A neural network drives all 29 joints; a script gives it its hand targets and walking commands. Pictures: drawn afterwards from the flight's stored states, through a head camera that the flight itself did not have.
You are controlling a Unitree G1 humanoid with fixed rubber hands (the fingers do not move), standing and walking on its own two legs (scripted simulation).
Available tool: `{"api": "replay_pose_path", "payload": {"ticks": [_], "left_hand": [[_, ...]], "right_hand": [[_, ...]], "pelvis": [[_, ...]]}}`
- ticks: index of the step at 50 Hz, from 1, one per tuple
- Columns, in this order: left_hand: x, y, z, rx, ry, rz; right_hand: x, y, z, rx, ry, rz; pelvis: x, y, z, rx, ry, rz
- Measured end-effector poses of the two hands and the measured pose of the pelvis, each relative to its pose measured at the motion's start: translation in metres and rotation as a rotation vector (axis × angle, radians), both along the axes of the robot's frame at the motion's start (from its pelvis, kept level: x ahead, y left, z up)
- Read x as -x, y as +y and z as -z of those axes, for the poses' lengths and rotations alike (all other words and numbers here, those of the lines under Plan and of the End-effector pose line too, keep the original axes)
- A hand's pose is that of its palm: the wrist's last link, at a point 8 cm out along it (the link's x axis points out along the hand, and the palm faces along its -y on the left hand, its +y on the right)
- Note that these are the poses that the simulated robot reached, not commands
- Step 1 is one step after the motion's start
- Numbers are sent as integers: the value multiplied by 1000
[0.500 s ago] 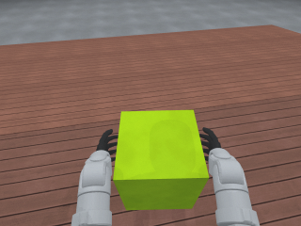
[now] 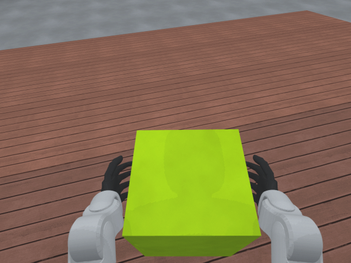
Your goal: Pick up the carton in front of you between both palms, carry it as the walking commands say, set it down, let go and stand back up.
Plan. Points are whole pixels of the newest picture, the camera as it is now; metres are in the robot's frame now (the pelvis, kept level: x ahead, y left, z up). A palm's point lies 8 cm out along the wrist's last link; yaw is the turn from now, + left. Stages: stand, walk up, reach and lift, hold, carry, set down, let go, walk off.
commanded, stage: carry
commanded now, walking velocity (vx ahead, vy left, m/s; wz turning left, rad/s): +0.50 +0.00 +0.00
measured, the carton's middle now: (187, 198) +0.26 -0.01 +0.02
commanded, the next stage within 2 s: none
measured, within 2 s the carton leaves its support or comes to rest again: neither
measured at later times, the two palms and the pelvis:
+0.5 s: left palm (110, 111) +0.52 +0.19 +0.07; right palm (212, 101) +0.53 -0.11 +0.07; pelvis +0.31 +0.03 -0.02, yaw +1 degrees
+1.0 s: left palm (126, 52) +0.85 +0.18 +0.08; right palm (201, 48) +0.86 -0.13 +0.08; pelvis +0.63 +0.02 -0.01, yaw +2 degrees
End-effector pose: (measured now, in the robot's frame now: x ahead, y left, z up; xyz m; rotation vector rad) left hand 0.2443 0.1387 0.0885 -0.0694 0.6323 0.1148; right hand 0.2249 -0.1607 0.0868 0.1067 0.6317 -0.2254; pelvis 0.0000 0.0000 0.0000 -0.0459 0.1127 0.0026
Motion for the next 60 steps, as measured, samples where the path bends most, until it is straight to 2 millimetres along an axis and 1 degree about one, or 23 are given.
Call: {"api": "replay_pose_path", "payload": {"ticks": [3,6,8,10,14,17,20,22,26,27,29,31,34,36,39,42,45,47,49,50,53,57,60], "left_hand": [[-26,-6,11,6,-8,-33],[-43,3,20,5,39,-115],[-53,10,17,17,54,-166],[-68,15,9,26,53,-194],[-110,22,-4,14,34,-213],[-149,27,-12,3,-2,-199],[-192,34,-10,1,-16,-176],[-223,40,-2,5,-12,-160],[-291,52,23,21,-1,-112],[-307,53,28,24,18,-96],[-335,53,31,20,62,-61],[-359,51,29,17,90,-27],[-393,49,22,22,99,5],[-415,50,16,23,86,10],[-450,51,8,31,55,-3],[-487,51,3,23,33,-27],[-530,49,-1,12,7,-50],[-561,44,-1,12,-23,-65],[-595,39,2,8,-54,-77],[-610,38,5,5,-49,-83],[-641,41,9,1,3,-117],[-678,50,4,11,42,-159],[-718,55,1,17,41,-154]], "right_hand": [[-31,-7,9,-4,-11,-8],[-69,-1,11,-7,30,-60],[-95,7,7,-10,44,-108],[-121,14,2,-7,43,-141],[-169,21,-4,-11,24,-158],[-203,26,-8,-27,-11,-151],[-240,32,-5,-25,-27,-134],[-267,39,0,-18,-23,-125],[-323,51,18,-2,-12,-89],[-334,52,22,0,6,-75],[-350,52,27,-6,48,-43],[-364,50,24,-7,77,-8],[-389,49,15,-5,88,24],[-412,49,7,-2,76,28],[-451,50,-3,6,45,15],[-495,50,-6,0,25,-10],[-544,47,-5,-12,-1,-33],[-579,43,-3,-17,-31,-46],[-616,37,2,-18,-61,-57],[-634,35,5,-12,-56,-64],[-676,40,9,-32,-4,-96],[-724,50,4,-27,33,-137],[-763,55,-1,-14,31,-137]], "pelvis": [[-35,-11,13,-15,-24,-38],[-66,-18,9,-16,-25,-67],[-86,-21,2,-24,-21,-73],[-108,-21,-5,-37,-16,-73],[-154,-16,-13,-63,-12,-77],[-191,-8,-12,-68,-21,-73],[-232,4,-6,-69,-35,-67],[-262,13,1,-68,-43,-58],[-324,33,22,-69,-69,-6],[-335,37,22,-69,-67,0],[-356,44,16,-63,-65,13],[-376,49,6,-59,-60,25],[-410,53,-6,-41,-55,31],[-433,54,-12,-29,-52,33],[-471,52,-16,-23,-49,30],[-512,47,-15,-24,-51,22],[-558,39,-9,-31,-49,11],[-589,33,0,-33,-54,5],[-619,25,12,-29,-54,-21],[-631,23,14,-24,-51,-31],[-663,19,8,-22,-40,-45],[-711,20,-6,-31,-32,-48],[-750,25,-10,-42,-33,-44]]}}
